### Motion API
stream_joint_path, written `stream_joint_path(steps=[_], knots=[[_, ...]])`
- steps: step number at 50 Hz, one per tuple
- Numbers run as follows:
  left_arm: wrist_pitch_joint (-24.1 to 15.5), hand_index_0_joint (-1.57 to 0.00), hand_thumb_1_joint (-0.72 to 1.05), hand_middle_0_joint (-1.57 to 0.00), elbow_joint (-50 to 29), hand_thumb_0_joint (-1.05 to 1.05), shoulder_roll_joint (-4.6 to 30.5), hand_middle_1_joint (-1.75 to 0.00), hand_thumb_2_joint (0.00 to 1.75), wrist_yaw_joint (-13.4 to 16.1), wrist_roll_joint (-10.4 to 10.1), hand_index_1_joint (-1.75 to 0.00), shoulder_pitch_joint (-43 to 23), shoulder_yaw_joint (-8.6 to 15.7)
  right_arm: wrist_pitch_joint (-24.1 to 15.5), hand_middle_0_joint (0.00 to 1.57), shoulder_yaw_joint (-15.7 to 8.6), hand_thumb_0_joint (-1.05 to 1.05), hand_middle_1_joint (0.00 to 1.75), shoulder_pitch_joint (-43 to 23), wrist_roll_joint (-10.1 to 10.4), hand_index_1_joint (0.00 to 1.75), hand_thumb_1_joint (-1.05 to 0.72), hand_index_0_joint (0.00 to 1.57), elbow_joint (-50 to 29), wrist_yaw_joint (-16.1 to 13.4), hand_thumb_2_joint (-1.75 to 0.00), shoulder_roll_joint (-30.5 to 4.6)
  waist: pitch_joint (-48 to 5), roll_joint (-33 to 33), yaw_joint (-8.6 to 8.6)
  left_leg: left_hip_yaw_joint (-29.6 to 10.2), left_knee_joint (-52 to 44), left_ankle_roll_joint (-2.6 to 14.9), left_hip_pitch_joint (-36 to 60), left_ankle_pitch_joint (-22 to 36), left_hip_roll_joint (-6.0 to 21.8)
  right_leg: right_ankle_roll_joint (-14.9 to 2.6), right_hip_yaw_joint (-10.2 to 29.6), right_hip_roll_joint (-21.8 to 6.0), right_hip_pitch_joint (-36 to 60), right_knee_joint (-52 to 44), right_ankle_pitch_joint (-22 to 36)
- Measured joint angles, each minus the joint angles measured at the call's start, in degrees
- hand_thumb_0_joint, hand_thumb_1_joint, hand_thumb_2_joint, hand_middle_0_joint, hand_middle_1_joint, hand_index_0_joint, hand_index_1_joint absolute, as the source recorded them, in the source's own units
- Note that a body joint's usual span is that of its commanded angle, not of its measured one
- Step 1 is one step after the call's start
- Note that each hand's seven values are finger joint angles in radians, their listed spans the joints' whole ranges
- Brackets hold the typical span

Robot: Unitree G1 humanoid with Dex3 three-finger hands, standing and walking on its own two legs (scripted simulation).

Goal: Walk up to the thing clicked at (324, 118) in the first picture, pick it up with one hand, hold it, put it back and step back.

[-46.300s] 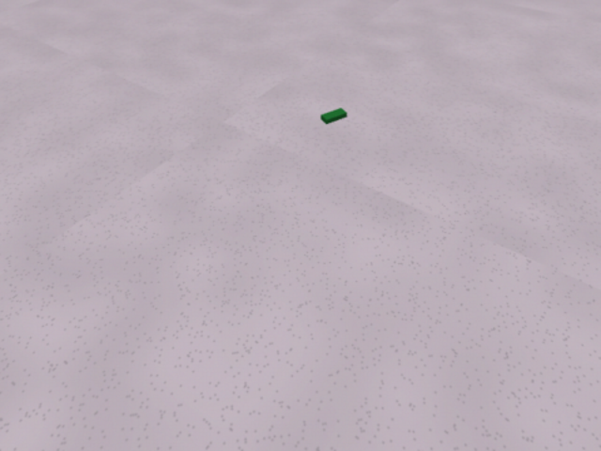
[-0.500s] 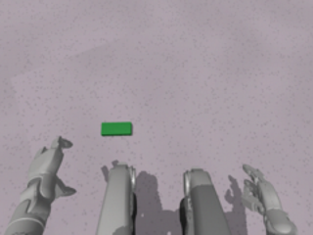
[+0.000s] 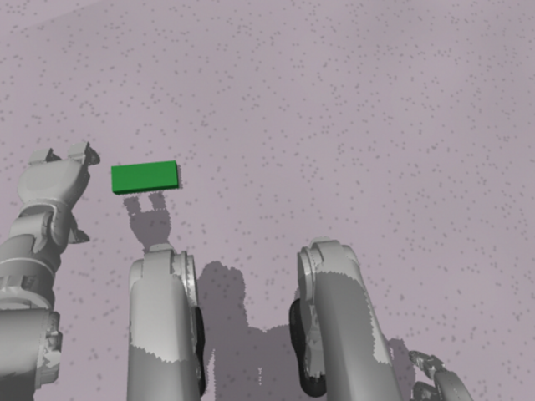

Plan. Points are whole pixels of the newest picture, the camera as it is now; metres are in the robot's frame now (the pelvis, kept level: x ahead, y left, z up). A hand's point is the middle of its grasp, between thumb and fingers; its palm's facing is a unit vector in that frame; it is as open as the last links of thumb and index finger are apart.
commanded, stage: rise first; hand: left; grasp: from above
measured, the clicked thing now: (145, 177) +0.52 +0.25 -0.37
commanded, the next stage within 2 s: none
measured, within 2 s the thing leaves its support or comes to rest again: neither
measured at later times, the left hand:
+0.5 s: hand (94, 190) +0.45 +0.30 -0.22, palm faces -0.45 -0.06 -0.89, open 14.2 cm
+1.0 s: hand (105, 185) +0.46 +0.29 -0.25, palm faces -0.45 -0.08 -0.89, open 14.2 cm
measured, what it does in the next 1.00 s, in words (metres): lowers itself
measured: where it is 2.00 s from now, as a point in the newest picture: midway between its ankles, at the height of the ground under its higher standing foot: (251, 365)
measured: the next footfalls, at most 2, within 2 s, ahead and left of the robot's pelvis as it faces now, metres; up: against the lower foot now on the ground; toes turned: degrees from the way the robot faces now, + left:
none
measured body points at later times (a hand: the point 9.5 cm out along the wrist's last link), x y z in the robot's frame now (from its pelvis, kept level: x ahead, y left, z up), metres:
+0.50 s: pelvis +0.01 +0.00 -0.05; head +0.24 +0.07 +0.33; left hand +0.46 +0.30 -0.17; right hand +0.08 -0.27 -0.16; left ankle +0.10 +0.14 -0.35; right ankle +0.10 -0.13 -0.35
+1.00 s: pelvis +0.01 +0.00 -0.06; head +0.26 +0.06 +0.31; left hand +0.48 +0.30 -0.19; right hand +0.07 -0.28 -0.17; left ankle +0.10 +0.14 -0.35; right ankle +0.10 -0.13 -0.35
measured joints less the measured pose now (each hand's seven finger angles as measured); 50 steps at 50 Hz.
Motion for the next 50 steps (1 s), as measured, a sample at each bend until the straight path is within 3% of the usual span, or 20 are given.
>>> stream_joint_path(steps=[9, 15, 24, 37, 50], knots=[[-1.3, -0.08, -0.55, -0.09, 6.9, -0.01, 2.7, -0.98, 1.05, 3.4, 6.1, -0.99, -5.6, -0.7, 0.6, 0.21, 1.0, 0.01, 0.3, -0.8, -2.0, 0.3, -0.9, 0.2, 0.8, 1.0, -0.89, 0.3, 0.8, -1.1, -1.7, -0.9, 4.3, 0.16, -3.9, -0.2, -0.2, 0.24, -0.4, 0.3, -3.3, 3.7, -0.3], [-1.9, -0.08, -0.55, -0.08, 10.2, -0.01, 3.8, -0.97, 1.04, 5.3, 8.4, -0.98, -8.0, -0.6, 0.6, 0.21, 2.0, 0.0, 0.3, -2.1, -3.2, 0.3, -0.9, 0.2, 1.0, 1.6, -0.9, 0.9, 1.7, -1.5, -2.43, -1.3, 6.6, 0.29, -5.8, -0.6, -0.2, 0.6, -0.5, 0.6, -4.9, 5.8, -0.7], [-0.6, -0.08, -0.54, -0.08, 13.3, 0.0, 4.8, -0.98, 1.03, 7.5, 8.7, -0.98, -10.2, 0.2, 0.0, 0.21, 3.3, 0.0, 0.3, -3.0, -4.5, 0.3, -0.91, 0.2, 1.0, 2.2, -0.9, 1.7, 2.5, -2.1, -3.44, -1.9, 9.0, 0.06, -7.9, -1.5, 0.0, 0.57, -0.8, 1.1, -7.0, 7.9, -1.3], [0.0, -0.08, -0.54, -0.08, 13.6, 0.0, 6.5, -0.99, 1.02, 7.3, 7.4, -0.99, -10.9, 2.2, 0.4, 0.21, 4.5, 0.0, 0.3, -2.5, -5.1, 0.3, -0.91, 0.2, 0.5, 2.9, -0.9, 1.1, 4.2, -2.1, -4.64, -3.0, 11.2, -0.55, -8.7, -3.2, 0.4, 0.61, -1.6, 1.7, -8.1, 9.7, -2.2], [-1.3, -0.08, -0.53, -0.07, 14.9, 0.0, 8.5, -1.0, 1.01, 7.7, 7.5, -0.99, -11.0, 2.9, 0.4, 0.21, 5.8, 0.0, 0.3, -2.6, -5.9, 0.3, -0.9, 0.2, 0.0, 3.3, -0.89, -0.1, 5.8, -2.7, -5.42, -4.2, 13.2, -0.96, -9.6, -3.2, 0.3, 0.55, -2.4, 2.1, -9.0, 11.2, -1.9]])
